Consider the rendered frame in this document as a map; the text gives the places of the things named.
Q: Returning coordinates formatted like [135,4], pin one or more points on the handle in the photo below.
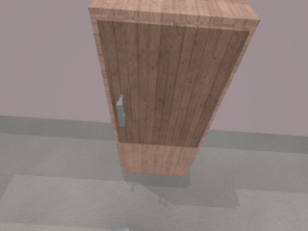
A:
[120,111]

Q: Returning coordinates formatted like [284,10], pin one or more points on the cupboard door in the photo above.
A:
[171,75]

